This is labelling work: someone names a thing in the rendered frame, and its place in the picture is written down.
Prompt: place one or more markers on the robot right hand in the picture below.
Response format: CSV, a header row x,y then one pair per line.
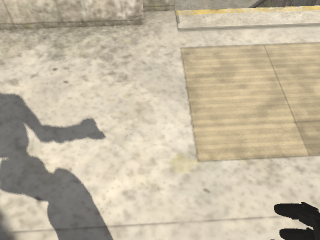
x,y
306,214

